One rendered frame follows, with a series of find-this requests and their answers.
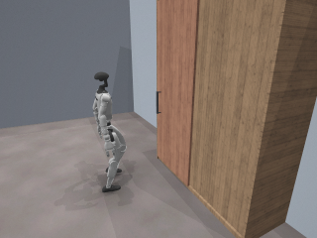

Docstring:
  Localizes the left robot upper arm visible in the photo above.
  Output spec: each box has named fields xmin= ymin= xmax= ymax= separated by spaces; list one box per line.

xmin=92 ymin=89 xmax=98 ymax=112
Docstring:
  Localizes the right robot upper arm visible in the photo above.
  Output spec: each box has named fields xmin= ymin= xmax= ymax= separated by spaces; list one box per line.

xmin=98 ymin=93 xmax=110 ymax=120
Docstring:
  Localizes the wardrobe door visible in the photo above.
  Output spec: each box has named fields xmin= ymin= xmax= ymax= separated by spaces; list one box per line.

xmin=189 ymin=0 xmax=283 ymax=236
xmin=157 ymin=0 xmax=200 ymax=186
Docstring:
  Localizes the left robot forearm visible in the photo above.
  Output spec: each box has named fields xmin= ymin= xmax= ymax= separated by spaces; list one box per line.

xmin=93 ymin=110 xmax=100 ymax=126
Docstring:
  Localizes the left robot hand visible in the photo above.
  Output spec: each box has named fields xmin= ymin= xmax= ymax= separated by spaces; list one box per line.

xmin=97 ymin=126 xmax=102 ymax=139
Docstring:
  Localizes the handle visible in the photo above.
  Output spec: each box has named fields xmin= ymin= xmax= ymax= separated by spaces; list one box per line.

xmin=156 ymin=91 xmax=161 ymax=114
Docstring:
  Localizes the right robot forearm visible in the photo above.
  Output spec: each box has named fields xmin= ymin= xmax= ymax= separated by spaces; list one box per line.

xmin=99 ymin=115 xmax=111 ymax=142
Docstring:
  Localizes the right robot hand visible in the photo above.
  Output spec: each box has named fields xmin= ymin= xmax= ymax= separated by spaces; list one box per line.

xmin=104 ymin=141 xmax=115 ymax=158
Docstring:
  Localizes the left robot thigh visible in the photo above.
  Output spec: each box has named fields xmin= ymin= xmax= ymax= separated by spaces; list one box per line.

xmin=112 ymin=125 xmax=126 ymax=151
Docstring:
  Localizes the robot left shin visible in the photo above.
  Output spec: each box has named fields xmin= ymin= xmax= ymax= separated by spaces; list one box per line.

xmin=113 ymin=146 xmax=127 ymax=160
